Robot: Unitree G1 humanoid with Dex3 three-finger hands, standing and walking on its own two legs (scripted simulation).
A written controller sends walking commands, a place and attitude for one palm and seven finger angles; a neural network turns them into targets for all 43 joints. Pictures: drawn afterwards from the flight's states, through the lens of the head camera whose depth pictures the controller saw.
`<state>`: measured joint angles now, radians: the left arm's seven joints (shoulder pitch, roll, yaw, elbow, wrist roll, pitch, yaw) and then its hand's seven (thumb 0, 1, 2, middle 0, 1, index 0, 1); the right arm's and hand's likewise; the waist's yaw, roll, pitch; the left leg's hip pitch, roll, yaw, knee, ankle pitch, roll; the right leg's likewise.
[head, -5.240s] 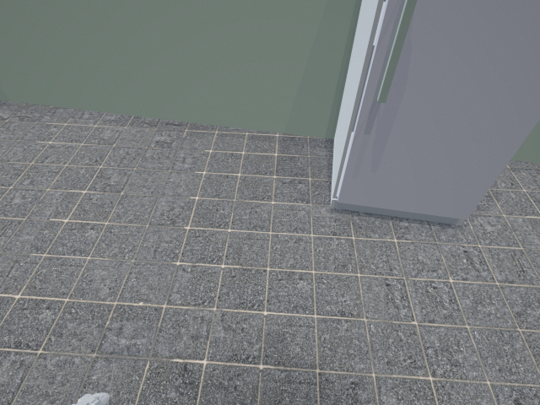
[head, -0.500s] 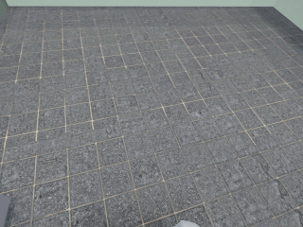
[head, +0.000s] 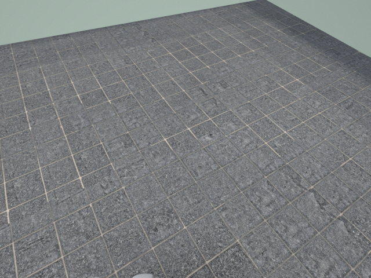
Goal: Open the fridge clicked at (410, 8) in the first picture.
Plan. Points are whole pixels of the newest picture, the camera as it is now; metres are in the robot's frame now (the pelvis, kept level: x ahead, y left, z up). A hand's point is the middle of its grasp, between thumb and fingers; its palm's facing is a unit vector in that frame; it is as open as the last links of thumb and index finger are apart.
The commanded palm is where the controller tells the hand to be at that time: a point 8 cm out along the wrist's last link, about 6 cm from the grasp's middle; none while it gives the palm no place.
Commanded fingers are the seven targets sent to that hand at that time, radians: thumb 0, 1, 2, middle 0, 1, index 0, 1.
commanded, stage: walk to a spot facing it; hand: left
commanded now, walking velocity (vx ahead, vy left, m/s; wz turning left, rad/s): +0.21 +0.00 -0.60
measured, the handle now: out of the picture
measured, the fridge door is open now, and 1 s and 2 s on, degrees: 0 0 0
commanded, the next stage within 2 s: turn to face it in 0.50 s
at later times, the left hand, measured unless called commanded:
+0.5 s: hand (132, 240) +0.23 +0.16 -0.17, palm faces -0.34 -0.92 -0.20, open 7.4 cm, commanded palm none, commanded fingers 0.00 0.90 0.90 -0.20 -0.30 -0.20 -0.30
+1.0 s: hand (145, 227) +0.27 +0.14 -0.18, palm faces -0.25 -0.96 -0.12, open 7.4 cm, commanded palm none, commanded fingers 0.00 0.90 0.90 -0.20 -0.30 -0.20 -0.30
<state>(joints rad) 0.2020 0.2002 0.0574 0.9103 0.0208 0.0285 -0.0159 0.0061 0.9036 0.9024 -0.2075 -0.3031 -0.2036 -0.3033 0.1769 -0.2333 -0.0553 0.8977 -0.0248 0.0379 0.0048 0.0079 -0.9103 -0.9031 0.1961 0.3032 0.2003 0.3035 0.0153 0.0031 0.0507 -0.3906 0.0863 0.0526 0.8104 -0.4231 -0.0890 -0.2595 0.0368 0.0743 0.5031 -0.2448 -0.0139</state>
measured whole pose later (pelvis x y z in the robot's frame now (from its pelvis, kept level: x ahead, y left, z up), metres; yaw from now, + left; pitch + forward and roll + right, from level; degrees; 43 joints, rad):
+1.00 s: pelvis +0.12 +0.01 -0.01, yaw -16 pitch -1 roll -2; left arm 0.15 0.16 0.04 0.94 0.01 0.03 0.02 0.01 0.90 0.90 -0.21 -0.30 -0.20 -0.30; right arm 0.27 -0.15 -0.03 0.98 -0.02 0.03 0.01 0.00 -0.91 -0.90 0.20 0.30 0.20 0.30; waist -0.02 -0.03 0.04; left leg -0.33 0.05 0.09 0.69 -0.35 0.03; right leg -0.30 -0.07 -0.18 0.69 -0.38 0.02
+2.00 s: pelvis +0.04 -0.02 +0.00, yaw +19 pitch +0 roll +1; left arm 0.27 0.20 0.04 0.93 0.03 0.02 0.01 0.01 0.90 0.90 -0.21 -0.30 -0.20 -0.30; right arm 0.15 -0.27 -0.07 0.93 -0.02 0.08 0.03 0.01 -0.91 -0.90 0.19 0.30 0.20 0.30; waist 0.03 0.00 0.10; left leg -0.33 0.05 0.07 0.74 -0.41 -0.07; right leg -0.23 -0.18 -0.27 0.56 -0.31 0.03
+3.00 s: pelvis +0.01 +0.01 -0.01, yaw +52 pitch +0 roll -1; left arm 0.24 0.28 0.07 0.93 0.02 0.08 0.02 0.01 0.91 0.90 -0.21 -0.30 -0.20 -0.30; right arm 0.14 -0.24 -0.05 0.89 -0.02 0.02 0.03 0.01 -0.91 -0.90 0.20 0.30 0.20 0.30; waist 0.02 -0.05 0.10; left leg -0.32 0.01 0.07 0.66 -0.33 0.06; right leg -0.39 -0.16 -0.11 1.02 -0.55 0.08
